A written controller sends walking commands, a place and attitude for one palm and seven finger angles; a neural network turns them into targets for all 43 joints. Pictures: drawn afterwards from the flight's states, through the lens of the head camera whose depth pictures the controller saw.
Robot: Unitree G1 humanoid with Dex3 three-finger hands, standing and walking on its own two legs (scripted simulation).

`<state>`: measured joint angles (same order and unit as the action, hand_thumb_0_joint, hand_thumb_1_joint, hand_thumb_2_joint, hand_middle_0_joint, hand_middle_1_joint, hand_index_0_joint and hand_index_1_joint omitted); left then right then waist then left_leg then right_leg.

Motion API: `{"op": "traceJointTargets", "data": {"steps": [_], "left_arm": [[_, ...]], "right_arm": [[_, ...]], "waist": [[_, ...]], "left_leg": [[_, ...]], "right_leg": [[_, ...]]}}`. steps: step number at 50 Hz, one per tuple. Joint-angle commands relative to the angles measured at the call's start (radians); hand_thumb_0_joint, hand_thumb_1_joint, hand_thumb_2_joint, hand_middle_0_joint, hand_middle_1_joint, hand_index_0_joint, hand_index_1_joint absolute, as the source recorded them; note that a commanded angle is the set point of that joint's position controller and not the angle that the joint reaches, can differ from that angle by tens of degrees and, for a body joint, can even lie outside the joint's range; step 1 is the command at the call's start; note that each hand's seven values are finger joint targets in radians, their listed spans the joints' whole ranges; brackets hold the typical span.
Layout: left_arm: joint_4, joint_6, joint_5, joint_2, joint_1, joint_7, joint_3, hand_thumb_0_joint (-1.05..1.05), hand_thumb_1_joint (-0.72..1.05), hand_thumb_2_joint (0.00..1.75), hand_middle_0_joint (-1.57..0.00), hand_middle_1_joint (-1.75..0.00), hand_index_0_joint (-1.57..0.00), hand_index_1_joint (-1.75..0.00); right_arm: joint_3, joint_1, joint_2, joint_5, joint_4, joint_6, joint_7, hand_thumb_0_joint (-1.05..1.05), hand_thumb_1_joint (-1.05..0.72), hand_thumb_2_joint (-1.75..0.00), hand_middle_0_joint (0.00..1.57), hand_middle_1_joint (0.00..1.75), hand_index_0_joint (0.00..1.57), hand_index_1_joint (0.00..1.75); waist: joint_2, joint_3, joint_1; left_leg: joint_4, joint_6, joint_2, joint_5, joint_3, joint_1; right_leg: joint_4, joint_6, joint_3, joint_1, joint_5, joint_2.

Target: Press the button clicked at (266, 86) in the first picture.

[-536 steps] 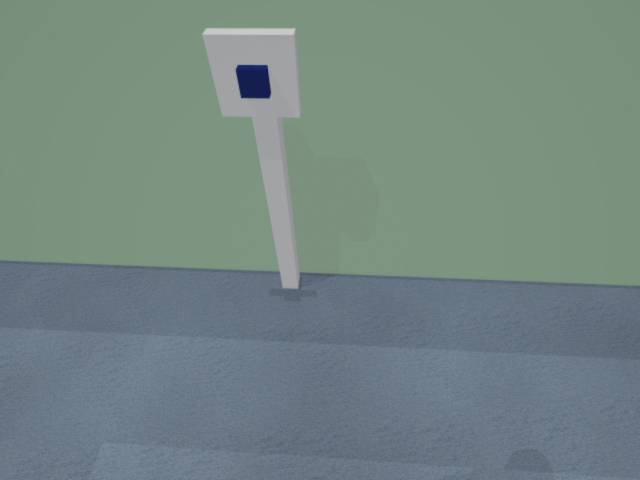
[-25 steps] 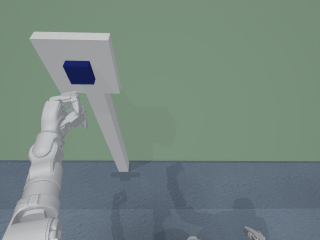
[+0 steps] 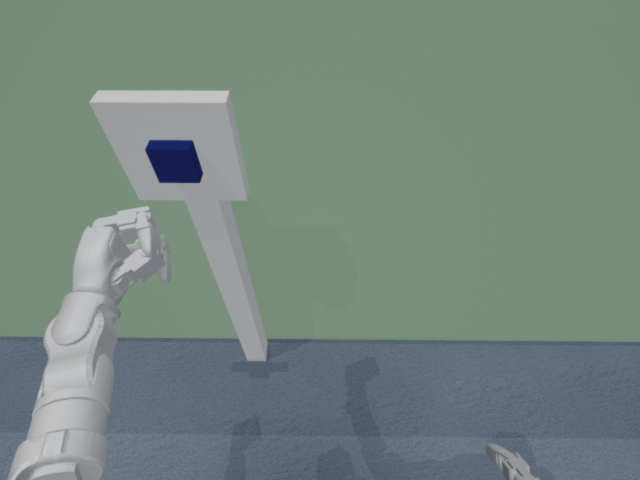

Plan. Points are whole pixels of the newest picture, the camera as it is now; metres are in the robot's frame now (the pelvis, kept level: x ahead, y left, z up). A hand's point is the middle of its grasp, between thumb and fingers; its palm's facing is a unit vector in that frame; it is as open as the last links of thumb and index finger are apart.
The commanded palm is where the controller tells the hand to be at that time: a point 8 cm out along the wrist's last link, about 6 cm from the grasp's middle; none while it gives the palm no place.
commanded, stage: draw the hand back to the body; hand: left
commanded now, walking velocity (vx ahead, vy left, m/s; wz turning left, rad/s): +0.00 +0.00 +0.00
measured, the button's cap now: (176, 160) +0.53 +0.22 +0.11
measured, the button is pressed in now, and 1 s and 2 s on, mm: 0 0 0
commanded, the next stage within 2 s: step back with the hand held close in 1.26 s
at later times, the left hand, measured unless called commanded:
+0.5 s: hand (98, 325) +0.25 +0.22 +0.13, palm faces +0.27 -0.94 -0.23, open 3.1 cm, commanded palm +0.21 +0.27 +0.15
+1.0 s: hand (1, 371) +0.19 +0.25 +0.19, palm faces +0.41 -0.82 -0.40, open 3.1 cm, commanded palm +0.13 +0.29 +0.20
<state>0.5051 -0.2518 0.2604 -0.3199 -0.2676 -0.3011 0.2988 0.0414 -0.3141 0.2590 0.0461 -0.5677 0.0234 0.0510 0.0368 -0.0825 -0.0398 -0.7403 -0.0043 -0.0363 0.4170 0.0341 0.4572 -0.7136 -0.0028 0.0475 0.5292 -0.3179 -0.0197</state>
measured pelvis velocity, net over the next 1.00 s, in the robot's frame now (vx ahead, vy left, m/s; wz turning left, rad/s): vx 0.02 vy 0.01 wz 0.02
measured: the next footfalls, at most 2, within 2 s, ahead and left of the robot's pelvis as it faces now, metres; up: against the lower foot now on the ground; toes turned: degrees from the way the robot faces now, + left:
none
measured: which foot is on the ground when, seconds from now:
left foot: down 0.00-1.00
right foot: down 0.00-1.00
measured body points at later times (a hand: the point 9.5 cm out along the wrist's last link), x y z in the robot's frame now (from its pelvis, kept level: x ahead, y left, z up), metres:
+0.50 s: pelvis -0.01 +0.00 +0.02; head -0.01 -0.01 +0.47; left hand +0.23 +0.27 +0.15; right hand +0.19 -0.22 -0.05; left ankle -0.03 +0.12 -0.71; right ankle +0.02 -0.12 -0.71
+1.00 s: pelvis +0.02 +0.01 +0.03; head -0.01 -0.01 +0.48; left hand +0.16 +0.29 +0.21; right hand +0.21 -0.20 -0.05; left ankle -0.03 +0.12 -0.71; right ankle +0.02 -0.12 -0.71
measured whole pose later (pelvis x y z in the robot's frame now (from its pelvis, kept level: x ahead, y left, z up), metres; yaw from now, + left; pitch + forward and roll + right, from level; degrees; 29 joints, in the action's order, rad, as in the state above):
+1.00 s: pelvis +0.02 +0.01 +0.03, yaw +1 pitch -5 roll -1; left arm -0.49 -0.08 0.04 -0.32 0.54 0.10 0.27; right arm 0.03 -0.21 0.22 -0.01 -0.63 0.13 0.07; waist 0.07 0.01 0.08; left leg -0.41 0.00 -0.02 0.30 0.03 0.03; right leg -0.39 0.01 0.06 0.09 -0.21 -0.02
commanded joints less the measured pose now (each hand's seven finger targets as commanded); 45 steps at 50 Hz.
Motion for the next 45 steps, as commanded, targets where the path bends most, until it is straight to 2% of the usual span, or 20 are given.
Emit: {"op": "traceJointTargets", "data": {"steps": [1, 5, 6, 9, 10, 14, 15, 17, 18, 19, 22, 24, 27, 31, 33, 34, 38, 40, 42, 45], "left_arm": [[-0.27, -0.013, 0.044, -0.222, -0.181, -0.004, 0.087, 0.0, 0.9, 0.9, -1.3, -1.5, -1.3, -1.5], [-0.38, 0.025, 0.046, -0.209, -0.135, -0.005, 0.071, 0.0, 0.9, 0.9, -1.3, -1.5, -1.3, -1.5], [-0.392, 0.031, 0.047, -0.205, -0.141, -0.005, 0.062, 0.0, 0.9, 0.9, -1.3, -1.5, -1.3, -1.5], [-0.499, 0.036, 0.056, -0.191, -0.131, -0.011, 0.044, 0.0, 0.9, 0.9, -1.3, -1.5, -1.3, -1.5], [-0.512, 0.042, 0.056, -0.196, -0.097, -0.011, 0.053, 0.0, 0.9, 0.9, -1.3, -1.5, -1.3, -1.5], [-0.529, 0.09, 0.064, -0.183, -0.016, -0.017, 0.049, 0.0, 0.9, 0.9, -1.3, -1.5, -1.3, -1.5], [-0.681, 0.069, -0.078, -0.24, -0.048, 0.133, 0.005, 0.0, 0.9, 0.9, -1.3, -1.5, -1.3, -1.5], [-0.642, 0.094, -0.104, -0.112, 0.123, 0.245, -0.048, 0.0, 0.9, 0.9, -1.3, -1.5, -1.3, -1.5], [-0.69, 0.1, -0.124, -0.12, 0.155, 0.276, -0.049, 0.0, 0.9, 0.9, -1.3, -1.5, -1.3, -1.5], [-0.714, 0.103, -0.136, -0.145, 0.196, 0.301, -0.03, 0.0, 0.9, 0.9, -1.3, -1.5, -1.3, -1.5], [-0.82, 0.097, -0.17, -0.159, 0.2, 0.354, -0.019, 0.0, 0.9, 0.9, -1.3, -1.5, -1.3, -1.5], [-0.865, 0.097, -0.182, -0.175, 0.24, 0.375, -0.004, 0.0, 0.9, 0.9, -1.3, -1.5, -1.3, -1.5], [-0.936, 0.099, -0.2, -0.158, 0.269, 0.396, -0.017, 0.0, 0.9, 0.9, -1.3, -1.5, -1.3, -1.5], [-1.006, 0.104, -0.213, -0.135, 0.38, 0.407, -0.029, 0.0, 0.9, 0.9, -1.3, -1.5, -1.3, -1.5], [-1.025, 0.109, -0.215, -0.124, 0.462, 0.409, -0.022, 0.0, 0.9, 0.9, -1.3, -1.5, -1.3, -1.5], [-1.014, 0.115, -0.214, -0.132, 0.518, 0.407, -0.007, 0.0, 0.9, 0.9, -1.3, -1.5, -1.3, -1.5], [-1.059, 0.121, -0.213, -0.138, 0.609, 0.405, 0.032, 0.0, 0.9, 0.9, -1.3, -1.5, -1.3, -1.5], [-1.084, 0.121, -0.212, -0.146, 0.629, 0.404, 0.049, 0.0, 0.9, 0.9, -1.3, -1.5, -1.3, -1.5], [-1.148, 0.113, -0.217, -0.158, 0.643, 0.409, 0.068, 0.0, 0.9, 0.9, -1.3, -1.5, -1.3, -1.5], [-1.213, 0.108, -0.219, -0.171, 0.701, 0.414, 0.085, 0.0, 0.9, 0.9, -1.3, -1.5, -1.3, -1.5]], "right_arm": [[-0.049, 0.091, 0.131, 0.008, 0.165, 0.063, 0.012, 0.0, -0.9, -0.9, 0.2, 0.3, 0.2, 0.3], [-0.045, 0.115, 0.125, 0.01, 0.171, 0.092, 0.022, 0.0, -0.9, -0.9, 0.2, 0.3, 0.2, 0.3], [-0.04, 0.122, 0.125, 0.011, 0.166, 0.099, 0.027, 0.0, -0.9, -0.9, 0.2, 0.3, 0.2, 0.3], [-0.039, 0.138, 0.121, 0.011, 0.172, 0.133, 0.036, 0.0, -0.9, -0.9, 0.2, 0.3, 0.2, 0.3], [-0.038, 0.144, 0.12, 0.011, 0.171, 0.143, 0.039, 0.0, -0.9, -0.9, 0.2, 0.3, 0.2, 0.3], [-0.029, 0.157, 0.121, 0.011, 0.159, 0.174, 0.047, 0.0, -0.9, -0.9, 0.2, 0.3, 0.2, 0.3], [-0.042, 0.188, 0.113, -0.011, 0.132, 0.174, 0.051, 0.0, -0.9, -0.9, 0.2, 0.3, 0.2, 0.3], [-0.036, 0.194, 0.102, -0.014, 0.126, 0.181, 0.052, 0.0, -0.9, -0.9, 0.2, 0.3, 0.2, 0.3], [-0.036, 0.199, 0.1, -0.015, 0.12, 0.178, 0.05, 0.0, -0.9, -0.9, 0.2, 0.3, 0.2, 0.3], [-0.038, 0.205, 0.101, -0.019, 0.109, 0.173, 0.051, 0.0, -0.9, -0.9, 0.2, 0.3, 0.2, 0.3], [-0.031, 0.218, 0.085, -0.027, 0.105, 0.165, 0.052, 0.0, -0.9, -0.9, 0.2, 0.3, 0.2, 0.3], [-0.032, 0.223, 0.085, -0.036, 0.097, 0.163, 0.053, 0.0, -0.9, -0.9, 0.2, 0.3, 0.2, 0.3], [-0.028, 0.236, 0.075, -0.042, 0.097, 0.164, 0.054, 0.0, -0.9, -0.9, 0.2, 0.3, 0.2, 0.3], [-0.029, 0.241, 0.073, -0.051, 0.094, 0.17, 0.046, 0.0, -0.9, -0.9, 0.2, 0.3, 0.2, 0.3], [-0.032, 0.237, 0.073, -0.055, 0.093, 0.167, 0.038, 0.0, -0.9, -0.9, 0.2, 0.3, 0.2, 0.3], [-0.036, 0.24, 0.075, -0.058, 0.092, 0.165, 0.036, 0.0, -0.9, -0.9, 0.2, 0.3, 0.2, 0.3], [-0.043, 0.242, 0.07, -0.06, 0.098, 0.145, 0.028, 0.0, -0.9, -0.9, 0.2, 0.3, 0.2, 0.3], [-0.042, 0.247, 0.067, -0.059, 0.101, 0.141, 0.027, 0.0, -0.9, -0.9, 0.2, 0.3, 0.2, 0.3], [-0.045, 0.245, 0.062, -0.06, 0.107, 0.144, 0.025, 0.0, -0.9, -0.9, 0.2, 0.3, 0.2, 0.3], [-0.044, 0.24, 0.059, -0.063, 0.112, 0.157, 0.026, 0.0, -0.9, -0.9, 0.2, 0.3, 0.2, 0.3]], "waist": [[-0.046, -0.224, 0.036], [0.012, -0.194, 0.039], [-0.003, -0.164, 0.033], [0.002, -0.182, 0.034], [0.021, -0.192, 0.046], [-0.014, -0.113, 0.047], [-0.02, -0.056, 0.07], [-0.052, 0.021, 0.057], [-0.011, 0.0, 0.065], [-0.053, -0.01, 0.072], [0.026, -0.043, 0.072], [0.003, -0.053, 0.077], [0.055, -0.039, 0.08], [0.058, -0.026, 0.088], [0.026, -0.031, 0.093], [-0.021, -0.012, 0.099], [-0.048, 0.01, 0.104], [-0.024, 0.041, 0.106], [0.035, 0.001, 0.111], [0.058, -0.015, 0.116]], "left_leg": [[0.152, 0.021, 0.03, -0.259, -0.017, -0.015], [0.175, 0.023, 0.031, -0.226, -0.017, -0.063], [0.183, 0.024, 0.03, -0.206, -0.023, -0.066], [0.194, 0.025, 0.028, -0.206, -0.032, -0.116], [0.198, 0.024, 0.03, -0.211, -0.031, -0.128], [0.215, 0.024, 0.029, -0.186, -0.04, -0.129], [0.264, 0.036, 0.034, -0.168, -0.027, -0.141], [0.3, 0.031, 0.027, -0.132, -0.035, -0.157], [0.308, 0.032, 0.026, -0.147, -0.029, -0.183], [0.315, 0.037, 0.023, -0.176, -0.026, -0.197], [0.351, 0.031, 0.026, -0.213, -0.019, -0.257], [0.362, 0.033, 0.024, -0.253, -0.017, -0.28], [0.386, 0.029, 0.027, -0.292, -0.018, -0.317], [0.398, 0.025, 0.024, -0.363, -0.021, -0.35], [0.399, 0.021, 0.021, -0.426, -0.024, -0.357], [0.396, 0.023, 0.018, -0.439, -0.021, -0.35], [0.394, 0.024, 0.015, -0.463, -0.017, -0.343], [0.395, 0.023, 0.016, -0.447, -0.014, -0.335], [0.39, 0.019, 0.018, -0.474, -0.014, -0.352], [0.379, 0.015, 0.015, -0.515, -0.018, -0.363]], "right_leg": [[0.095, -0.018, -0.015, -0.301, 0.295, 0.019], [0.13, -0.019, -0.021, -0.295, 0.236, 0.014], [0.141, -0.019, -0.018, -0.282, 0.208, 0.016], [0.155, -0.021, -0.016, -0.296, 0.189, 0.018], [0.156, -0.021, -0.017, -0.306, 0.193, 0.016], [0.184, -0.019, -0.008, -0.294, 0.155, 0.018], [0.263, -0.021, -0.039, -0.301, 0.102, -0.003], [0.292, -0.017, -0.021, -0.293, 0.054, -0.004], [0.298, -0.018, -0.025, -0.327, 0.072, -0.007], [0.312, -0.018, -0.024, -0.359, 0.094, -0.001], [0.325, -0.02, -0.022, -0.411, 0.137, -0.004], [0.34, -0.02, -0.022, -0.446, 0.174, 0.001], [0.348, -0.021, -0.015, -0.466, 0.207, 0.001], [0.353, -0.021, -0.009, -0.493, 0.261, 0.006], [0.347, -0.02, -0.002, -0.515, 0.309, 0.009], [0.353, -0.018, -0.003, -0.516, 0.322, 0.012], [0.355, -0.013, -0.005, -0.523, 0.35, 0.012], [0.364, -0.014, -0.01, -0.514, 0.338, 0.011], [0.354, -0.016, -0.012, -0.53, 0.352, 0.01], [0.347, -0.016, -0.011, -0.535, 0.375, 0.01]]}}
